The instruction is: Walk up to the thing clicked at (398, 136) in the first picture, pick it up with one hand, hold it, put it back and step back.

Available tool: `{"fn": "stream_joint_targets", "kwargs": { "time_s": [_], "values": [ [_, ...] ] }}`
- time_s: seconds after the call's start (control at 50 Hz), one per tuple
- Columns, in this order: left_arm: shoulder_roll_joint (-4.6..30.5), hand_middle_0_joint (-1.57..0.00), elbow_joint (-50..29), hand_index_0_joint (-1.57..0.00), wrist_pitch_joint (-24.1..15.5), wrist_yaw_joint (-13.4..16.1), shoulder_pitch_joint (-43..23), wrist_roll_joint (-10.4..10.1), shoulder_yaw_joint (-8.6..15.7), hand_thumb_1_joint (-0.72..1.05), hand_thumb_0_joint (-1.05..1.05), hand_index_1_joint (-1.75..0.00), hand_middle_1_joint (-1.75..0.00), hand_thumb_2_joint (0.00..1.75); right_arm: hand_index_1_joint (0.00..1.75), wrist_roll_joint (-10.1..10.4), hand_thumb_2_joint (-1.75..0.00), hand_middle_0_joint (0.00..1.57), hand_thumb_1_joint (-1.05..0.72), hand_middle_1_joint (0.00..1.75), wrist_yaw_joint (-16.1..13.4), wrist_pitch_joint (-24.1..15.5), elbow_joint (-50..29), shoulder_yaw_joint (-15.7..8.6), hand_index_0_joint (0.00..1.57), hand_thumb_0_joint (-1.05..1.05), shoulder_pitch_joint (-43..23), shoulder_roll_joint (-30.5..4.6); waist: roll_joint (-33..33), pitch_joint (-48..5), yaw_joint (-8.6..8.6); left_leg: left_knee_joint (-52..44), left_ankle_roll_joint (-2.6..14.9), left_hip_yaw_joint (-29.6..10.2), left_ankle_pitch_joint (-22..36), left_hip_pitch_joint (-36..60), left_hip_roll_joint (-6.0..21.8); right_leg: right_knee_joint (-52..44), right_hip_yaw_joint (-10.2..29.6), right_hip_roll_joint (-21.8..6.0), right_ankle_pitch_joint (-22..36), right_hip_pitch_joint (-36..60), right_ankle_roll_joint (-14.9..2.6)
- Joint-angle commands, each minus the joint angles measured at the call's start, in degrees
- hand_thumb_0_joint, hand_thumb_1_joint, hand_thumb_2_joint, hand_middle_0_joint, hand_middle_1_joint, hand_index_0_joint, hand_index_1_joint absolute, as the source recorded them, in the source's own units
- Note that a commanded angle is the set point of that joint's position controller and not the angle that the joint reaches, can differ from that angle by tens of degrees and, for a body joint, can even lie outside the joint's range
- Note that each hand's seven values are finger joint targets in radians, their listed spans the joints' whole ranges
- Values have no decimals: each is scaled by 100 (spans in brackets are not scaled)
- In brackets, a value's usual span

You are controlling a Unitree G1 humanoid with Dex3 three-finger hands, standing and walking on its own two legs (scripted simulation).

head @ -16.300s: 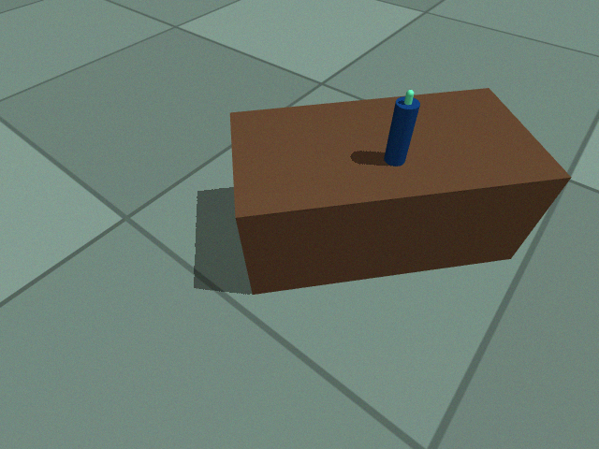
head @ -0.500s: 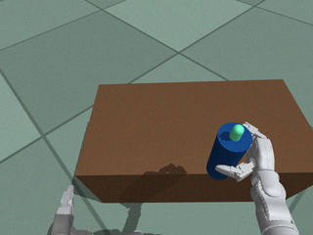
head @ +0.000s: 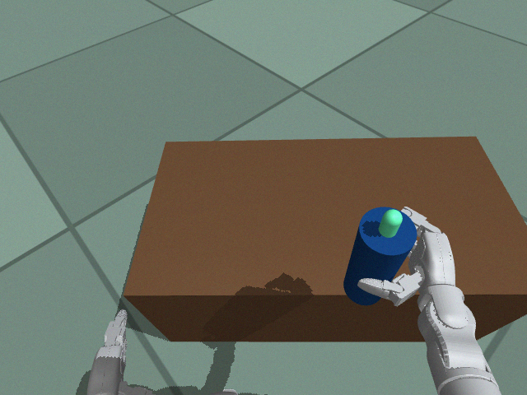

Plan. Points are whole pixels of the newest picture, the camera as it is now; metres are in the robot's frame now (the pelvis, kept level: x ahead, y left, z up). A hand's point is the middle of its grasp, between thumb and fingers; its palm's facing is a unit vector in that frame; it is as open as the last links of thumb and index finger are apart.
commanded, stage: hold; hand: right
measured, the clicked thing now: (375, 257) +0.31 -0.13 +0.03
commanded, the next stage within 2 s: crouch in 0.66 s
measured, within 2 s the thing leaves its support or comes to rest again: neither
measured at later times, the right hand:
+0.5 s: hand (384, 253) +0.32 -0.15 +0.03, palm faces +0.07 +1.00 -0.01, open 10.5 cm
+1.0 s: hand (387, 251) +0.33 -0.16 +0.02, palm faces +0.11 +0.99 -0.01, open 10.5 cm
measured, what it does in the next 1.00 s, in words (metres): stands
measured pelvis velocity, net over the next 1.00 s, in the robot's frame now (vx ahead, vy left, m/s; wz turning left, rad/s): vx -0.01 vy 0.01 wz -0.01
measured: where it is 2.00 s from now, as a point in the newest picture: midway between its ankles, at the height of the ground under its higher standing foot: outside the picture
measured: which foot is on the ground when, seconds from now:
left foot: down 0.00-1.00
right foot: down 0.00-1.00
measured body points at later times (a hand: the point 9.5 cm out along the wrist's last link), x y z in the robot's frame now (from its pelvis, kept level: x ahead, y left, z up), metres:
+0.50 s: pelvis -0.01 +0.00 +0.00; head +0.02 +0.00 +0.45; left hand +0.15 +0.26 -0.06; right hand +0.31 -0.20 +0.04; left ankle +0.03 +0.13 -0.71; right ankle -0.01 -0.11 -0.71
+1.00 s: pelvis -0.01 +0.01 -0.01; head +0.04 +0.00 +0.44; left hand +0.15 +0.26 -0.06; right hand +0.32 -0.21 +0.02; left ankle +0.03 +0.13 -0.71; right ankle -0.01 -0.11 -0.71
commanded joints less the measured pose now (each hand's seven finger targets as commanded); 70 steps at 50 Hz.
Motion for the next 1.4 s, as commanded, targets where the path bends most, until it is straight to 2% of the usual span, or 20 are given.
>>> {"fn": "stream_joint_targets", "kwargs": {
  "time_s": [0.0,0.1,0.26,0.34,0.44,0.48,0.58,0.66,0.74,0.82,0.86,0.92,0.94,1.02,1.06,1.12,1.14,1.18,1.32,1.38],
  "values": [
    [908,-5,-917,-5,-331,70,-82,-25,400,-56,0,-5,-5,5,152,379,-140,127,4,152,-51,-862,-2393,-573,135,0,-2405,-761,-435,-2149,-53,-307,95,50,1754,996,-114,-550,292,-39,2356,1045,132],
    [787,-5,-956,-5,-352,81,-271,-45,394,-55,0,-5,-5,5,149,368,-137,124,6,149,-121,-993,-2485,-867,132,0,-2564,-1060,-162,-1753,-70,-401,47,-33,1297,1000,-80,-607,219,28,1302,636,4],
    [630,-5,-896,-5,-403,110,-394,-33,200,-56,0,-6,-5,5,149,309,-137,124,5,149,20,-812,-2343,-10,132,0,-2520,-340,-524,-2045,98,-345,91,5,1361,722,-96,-573,255,-19,1491,928,84],
    [1148,-5,-1242,-5,-421,183,-552,-30,510,-55,0,-5,-5,4,152,326,-139,127,7,152,-9,-695,-1969,-426,135,0,-2418,-675,-69,-2341,67,-357,42,31,1561,1063,-61,-548,259,24,1534,913,36],
    [767,-5,-981,-5,-322,115,-163,-54,283,-54,0,-4,-4,4,151,406,-137,126,7,151,-94,-819,-2174,-1007,134,0,-2646,-1151,-71,-1788,-176,-453,40,39,1161,1055,-73,-720,254,26,1221,582,17],
    [653,-5,-723,-5,-285,84,-52,-54,262,-54,0,-4,-5,4,150,375,-136,125,6,150,-63,-852,-1700,-984,133,0,-2381,-1097,-98,-1322,-146,-452,56,-4,951,858,-62,-713,216,44,977,348,5],
    [822,-5,-962,-5,-372,117,-257,-13,430,-55,0,-5,-5,5,150,296,-138,124,7,150,27,-985,-2276,-363,132,0,-2873,-673,-496,-2038,82,-362,68,-129,1245,800,-27,-514,154,73,1135,738,9],
    [650,-5,-1000,-5,-426,115,-377,-9,153,-55,0,-5,-5,5,151,288,-138,125,9,151,21,-939,-2258,-180,133,0,-2591,-513,-533,-2268,1,-273,80,-23,1459,880,-77,-468,235,33,1572,893,64],
    [1047,-4,-1142,-6,-402,192,-283,-10,456,-52,0,-2,-4,3,155,375,-142,127,13,155,-85,-866,-2179,-697,135,0,-2382,-891,-102,-2293,24,-322,41,5,1505,1041,-85,-505,252,40,1503,837,26],
    [430,-5,-853,-5,-377,141,-189,-28,41,-55,0,-4,-4,5,155,415,-142,130,2,155,-136,-950,-1996,-704,139,0,-2623,-754,-3,-1488,-17,-458,10,-51,863,793,-64,-566,203,57,792,312,-38],
    [934,-5,-760,-5,-375,170,-178,10,495,-55,0,-4,-4,5,154,341,-142,130,0,154,-120,-915,-1277,-748,138,0,-2417,-771,104,-1229,102,-420,17,-89,632,487,-50,-571,223,33,578,153,-44],
    [962,-5,-962,-5,-368,161,-117,29,528,-54,0,-4,-4,4,151,209,-138,126,6,151,-76,-1010,-1281,-699,134,0,-3055,-905,-85,-1674,245,-286,23,-169,918,423,-25,-372,205,47,767,298,-40],
    [673,-5,-727,-5,-343,126,30,38,314,-54,0,-4,-5,4,149,181,-137,124,7,149,-23,-1034,-1040,-539,132,0,-3069,-732,-176,-1469,265,-204,22,-172,1037,296,-13,-289,189,65,861,141,-40],
    [1030,-5,-1561,-5,-432,138,-461,65,520,-55,0,-4,-5,4,147,157,-134,122,10,147,69,-1230,-807,-774,130,0,-3766,-965,-44,-2500,349,21,9,-234,1219,410,7,29,243,62,991,177,-41],
    [779,-5,-1567,-5,-449,98,-281,77,246,-55,0,-4,-4,4,147,174,-134,122,10,147,119,-1300,-186,-731,130,0,-3732,-792,88,-2482,352,222,5,-137,1317,172,-47,162,282,58,1120,1,-37],
    [856,-5,-2097,-5,-530,63,-241,121,213,-56,0,-5,-5,6,147,163,-135,122,11,147,192,-1582,-127,-954,130,0,-4419,-1152,-169,-3208,397,585,48,-95,1742,84,-79,464,320,34,1852,193,32],
    [1001,-5,-1937,-5,-503,77,-35,146,427,-56,0,-5,-5,6,146,128,-134,122,11,146,196,-1620,377,-1050,130,0,-4395,-1238,-217,-2975,453,655,57,-114,1723,-88,-71,563,293,58,1805,-71,31],
    [727,-5,-1724,-5,-491,0,208,180,219,-56,0,-5,-5,6,146,86,-134,121,9,146,225,-1743,683,-1116,129,0,-4650,-1296,-549,-2665,361,807,82,-140,1438,-516,-75,687,289,59,1689,-432,53],
    [1126,-5,-2731,-6,-548,-71,467,333,538,-55,0,-5,-5,5,145,-158,-135,122,1,145,129,-2163,915,-1656,130,0,-5880,-2217,-1017,-3589,593,1159,85,-141,1129,-848,-149,1116,286,22,1233,-510,72],
    [1204,-5,-2717,-6,-523,-122,566,370,647,-55,0,-5,-5,5,148,-149,-138,125,-2,148,98,-2177,1523,-1647,132,0,-6032,-2058,-1022,-3443,757,1355,108,-48,1027,-1222,-210,1263,375,-11,1323,-828,104]
  ]
}}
